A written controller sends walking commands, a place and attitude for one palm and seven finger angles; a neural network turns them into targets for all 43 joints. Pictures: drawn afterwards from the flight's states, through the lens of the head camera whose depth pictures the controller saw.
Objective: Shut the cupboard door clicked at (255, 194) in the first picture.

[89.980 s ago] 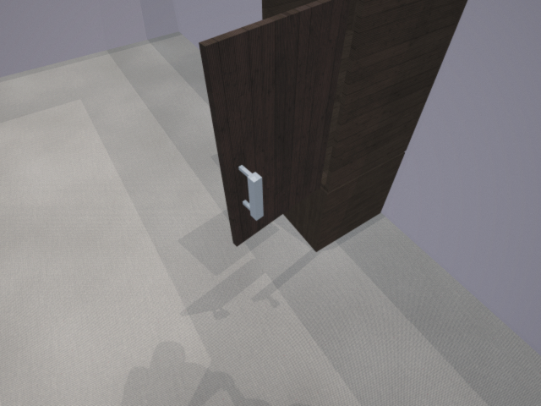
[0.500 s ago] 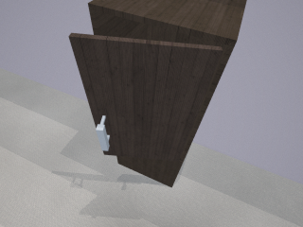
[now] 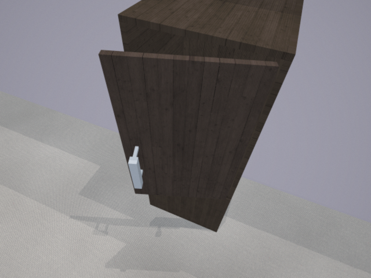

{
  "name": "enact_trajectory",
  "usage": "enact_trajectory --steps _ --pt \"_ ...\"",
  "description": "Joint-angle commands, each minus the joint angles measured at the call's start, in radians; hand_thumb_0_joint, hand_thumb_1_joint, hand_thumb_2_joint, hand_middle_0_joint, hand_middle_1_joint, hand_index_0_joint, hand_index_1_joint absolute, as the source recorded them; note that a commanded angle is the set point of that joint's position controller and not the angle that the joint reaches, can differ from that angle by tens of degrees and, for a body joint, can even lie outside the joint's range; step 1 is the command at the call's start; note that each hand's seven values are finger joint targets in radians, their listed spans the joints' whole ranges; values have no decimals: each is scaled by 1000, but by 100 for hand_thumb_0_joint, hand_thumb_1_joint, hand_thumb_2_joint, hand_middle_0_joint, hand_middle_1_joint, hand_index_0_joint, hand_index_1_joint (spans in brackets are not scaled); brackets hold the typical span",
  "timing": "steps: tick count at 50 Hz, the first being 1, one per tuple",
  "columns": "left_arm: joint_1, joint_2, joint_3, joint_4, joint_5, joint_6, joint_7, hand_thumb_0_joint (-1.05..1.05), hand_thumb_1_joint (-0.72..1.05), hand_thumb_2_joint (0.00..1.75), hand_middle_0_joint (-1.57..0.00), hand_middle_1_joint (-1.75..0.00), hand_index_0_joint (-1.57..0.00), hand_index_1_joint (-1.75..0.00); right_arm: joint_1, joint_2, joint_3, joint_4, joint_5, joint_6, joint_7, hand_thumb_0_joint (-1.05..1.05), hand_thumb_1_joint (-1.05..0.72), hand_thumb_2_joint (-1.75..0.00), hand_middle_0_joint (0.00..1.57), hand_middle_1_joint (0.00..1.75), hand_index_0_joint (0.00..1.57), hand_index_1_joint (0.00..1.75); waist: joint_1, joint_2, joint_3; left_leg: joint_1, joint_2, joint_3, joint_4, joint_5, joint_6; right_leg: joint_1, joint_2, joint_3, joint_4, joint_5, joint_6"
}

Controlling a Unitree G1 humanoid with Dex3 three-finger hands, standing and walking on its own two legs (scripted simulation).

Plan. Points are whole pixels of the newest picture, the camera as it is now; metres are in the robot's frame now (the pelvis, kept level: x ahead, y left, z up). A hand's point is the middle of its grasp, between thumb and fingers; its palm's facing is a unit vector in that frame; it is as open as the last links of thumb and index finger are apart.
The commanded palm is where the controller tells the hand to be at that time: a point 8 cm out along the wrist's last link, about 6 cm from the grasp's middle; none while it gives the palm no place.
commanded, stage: come to a stop and stand still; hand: left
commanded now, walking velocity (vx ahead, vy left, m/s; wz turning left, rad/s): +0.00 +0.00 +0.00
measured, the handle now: (137, 167) +0.44 +0.18 -0.12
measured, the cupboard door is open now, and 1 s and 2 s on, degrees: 19 19 19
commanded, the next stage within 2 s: look again from close up in 0.80 s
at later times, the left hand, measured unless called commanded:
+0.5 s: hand out of the picture -0.02 +0.17 -0.18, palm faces +0.03 -0.99 -0.14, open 7.4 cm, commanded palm none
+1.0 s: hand out of the picture +0.00 +0.18 -0.18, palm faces +0.03 -0.98 -0.19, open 7.4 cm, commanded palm none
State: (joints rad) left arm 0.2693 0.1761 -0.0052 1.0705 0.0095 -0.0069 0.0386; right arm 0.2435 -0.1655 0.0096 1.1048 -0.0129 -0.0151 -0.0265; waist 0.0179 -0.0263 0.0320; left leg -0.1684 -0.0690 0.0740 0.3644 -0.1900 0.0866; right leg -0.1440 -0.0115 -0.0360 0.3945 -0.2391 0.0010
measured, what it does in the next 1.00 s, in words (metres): stands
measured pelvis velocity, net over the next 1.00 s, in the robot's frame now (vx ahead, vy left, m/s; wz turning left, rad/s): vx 0.01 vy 0.02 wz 0.02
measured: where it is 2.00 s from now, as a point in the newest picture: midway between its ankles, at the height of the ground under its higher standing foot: outside the picture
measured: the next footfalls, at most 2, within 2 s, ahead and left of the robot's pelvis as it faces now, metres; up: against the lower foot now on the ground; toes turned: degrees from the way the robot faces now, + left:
none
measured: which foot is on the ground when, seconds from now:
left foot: down 0.00-1.00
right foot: down 0.00-1.00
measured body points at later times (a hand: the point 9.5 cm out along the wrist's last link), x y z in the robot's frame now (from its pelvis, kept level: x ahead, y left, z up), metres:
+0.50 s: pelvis +0.01 +0.02 +0.00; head +0.03 +0.03 +0.45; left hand -0.02 +0.22 -0.17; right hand -0.01 -0.19 -0.16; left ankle +0.01 +0.06 -0.74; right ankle -0.02 -0.12 -0.74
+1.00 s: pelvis +0.01 +0.02 +0.00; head +0.03 +0.02 +0.44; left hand +0.00 +0.23 -0.17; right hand +0.00 -0.20 -0.16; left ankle +0.01 +0.06 -0.74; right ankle -0.02 -0.12 -0.74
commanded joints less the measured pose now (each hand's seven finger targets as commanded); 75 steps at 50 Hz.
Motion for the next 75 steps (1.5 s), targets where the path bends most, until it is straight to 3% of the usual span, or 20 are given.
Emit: enact_trajectory --steps 1,20,36,44,45,46,47,48,50,51,53,55,57,63,67,72,73,74,75 --pt "65 82 12 -8 3 -8 1 0 90 90 -20 -30 -20 -30 46 -95 -10 -20 5 -19 -8 0 -90 -90 20 30 20 30 -1 36 40 -20 183 -192 -125 53 -39 -18 -98 93 -67 48 -31" --pt "128 31 5 46 2 -5 8 0 90 90 -20 -30 -20 -30 132 -62 -12 27 8 -27 -21 0 -90 -90 20 30 20 30 -12 34 40 25 187 -198 -138 72 -41 -36 -94 81 -50 65 -25" --pt "138 19 7 58 1 -4 13 0 90 90 -20 -30 -20 -30 145 -51 -8 35 8 -30 -30 0 -90 -90 20 30 20 30 -11 29 49 61 186 -172 -97 271 -43 -35 -90 82 -38 102 -21" --pt "131 19 9 60 1 -2 12 0 90 90 -20 -30 -20 -30 144 -51 -9 37 8 -30 -31 0 -90 -90 20 30 20 30 -11 21 54 57 186 -172 -104 233 -45 -33 -92 84 -40 92 -21" --pt "122 53 -7 62 20 -29 43 0 90 90 -20 -30 -20 -30 92 -128 -5 -38 20 -28 -9 0 -90 -90 20 30 20 30 -20 79 55 -6 208 -171 44 569 -93 -73 -90 47 12 126 -12" --pt "170 73 -5 55 6 -45 45 0 90 90 -20 -30 -20 -30 86 -110 -3 -46 12 -47 -12 0 -90 -90 20 30 20 30 -8 186 -15 60 177 -164 105 974 -119 -19 -92 52 38 369 -26" --pt "183 71 8 42 -3 -39 41 0 90 90 -20 -30 -20 -30 155 -88 -12 -39 6 -48 -19 0 -90 -90 20 30 20 30 -17 206 -100 102 180 -169 95 916 -133 44 -97 42 98 269 -47" --pt "186 58 2 39 -10 -38 38 0 90 90 -20 -30 -20 -30 152 -90 -10 -38 5 -42 -22 0 -90 -90 20 30 20 30 -5 148 -150 113 191 -178 115 785 -99 50 -92 44 79 196 -51" --pt "160 41 -2 33 -10 -30 32 0 90 90 -20 -30 -20 -30 122 -88 -14 -58 8 -29 -20 0 -90 -90 20 30 20 30 -11 48 -162 80 181 -170 115 492 -58 55 -101 58 50 193 -54" --pt "135 41 -5 25 -7 -28 28 0 90 90 -20 -30 -20 -30 110 -82 -14 -68 7 -23 -18 0 -90 -90 20 30 20 30 -18 -14 -101 28 170 -172 98 372 -44 33 -105 64 47 221 -55" --pt "99 31 -10 8 -5 -19 22 0 90 90 -20 -30 -20 -30 107 -94 -18 -75 4 -10 -9 0 -90 -90 20 30 20 30 -31 -57 31 -58 161 -187 34 117 -35 -51 -97 77 26 55 -56" --pt "94 39 -11 -7 2 -14 15 0 90 90 -20 -30 -20 -30 100 -102 -20 -81 1 -3 2 0 -90 -90 20 30 20 30 -32 -20 133 -143 157 -207 -46 -132 -35 -116 -81 88 7 -84 -57" --pt "109 49 -8 -16 8 -11 12 0 90 90 -20 -30 -20 -30 90 -103 -21 -87 -2 1 7 0 -90 -90 20 30 20 30 -24 23 162 -192 156 -226 -93 -239 -34 -121 -70 87 14 -107 -58" --pt "144 51 -9 -28 7 -17 7 0 90 90 -20 -30 -20 -30 85 -106 -21 -92 1 -6 9 0 -90 -90 20 30 20 30 -18 -22 94 -141 151 -203 -86 -210 -29 -115 -77 118 -20 -102 -55" --pt "145 51 -11 -28 4 -23 6 0 90 90 -20 -30 -20 -30 95 -96 -15 -78 3 -12 7 0 -90 -90 20 30 20 30 -24 -6 50 -87 148 -180 -60 -124 -32 -107 -86 128 -38 -58 -55" --pt "155 44 -14 -15 3 -25 6 0 90 90 -20 -30 -20 -30 100 -82 -10 -51 6 -13 6 0 -90 -90 20 30 20 30 -21 13 60 -86 147 -166 -55 -99 -37 -100 -90 127 -55 -31 -52" --pt "187 77 -9 11 24 -39 37 0 90 90 -20 -30 -20 -30 9 -119 -5 -118 7 -15 12 0 -90 -90 20 30 20 30 15 -19 142 -148 163 -117 91 -33 -72 -156 -111 120 -46 97 -38" --pt "-674 533 294 -1685 -140 -286 28 0 90 90 -20 -30 -20 -30 85 -333 -61 -481 25 -180 -83 0 -90 -90 20 30 20 30 -220 127 -261 140 117 -138 25 69 -52 -148 3 20 97 88 -19" --pt "-93 149 -12 -1419 -139 -217 38 0 90 90 -22 -32 -22 -32 -12 -179 22 -429 61 -270 -81 0 -90 -90 20 30 20 30 -65 363 -378 225 131 -125 0 10 -91 -175 60 -35 124 -26 -53"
